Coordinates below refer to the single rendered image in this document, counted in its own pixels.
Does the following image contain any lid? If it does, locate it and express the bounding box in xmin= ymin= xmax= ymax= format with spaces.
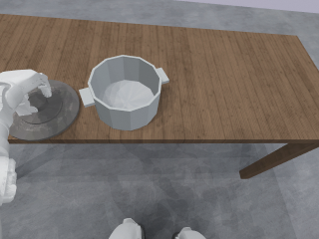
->
xmin=9 ymin=80 xmax=80 ymax=141

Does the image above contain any pot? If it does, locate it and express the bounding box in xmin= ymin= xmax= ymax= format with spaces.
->
xmin=79 ymin=55 xmax=169 ymax=130

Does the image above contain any robot left shin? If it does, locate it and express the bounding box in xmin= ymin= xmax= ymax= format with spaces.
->
xmin=123 ymin=218 xmax=136 ymax=224

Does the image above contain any knob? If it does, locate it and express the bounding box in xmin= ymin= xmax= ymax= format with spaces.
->
xmin=28 ymin=94 xmax=49 ymax=112

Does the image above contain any left robot hand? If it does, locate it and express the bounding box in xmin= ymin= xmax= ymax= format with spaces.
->
xmin=0 ymin=69 xmax=52 ymax=117

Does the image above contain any robot left forearm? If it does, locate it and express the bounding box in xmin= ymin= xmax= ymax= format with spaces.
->
xmin=0 ymin=80 xmax=24 ymax=157

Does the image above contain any table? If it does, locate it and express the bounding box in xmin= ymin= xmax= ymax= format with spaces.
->
xmin=0 ymin=14 xmax=319 ymax=179

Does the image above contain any robot left upper arm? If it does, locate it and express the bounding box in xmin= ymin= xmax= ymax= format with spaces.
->
xmin=0 ymin=156 xmax=17 ymax=239

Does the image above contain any left robot thigh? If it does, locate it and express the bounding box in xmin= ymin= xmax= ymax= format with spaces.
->
xmin=109 ymin=222 xmax=142 ymax=239

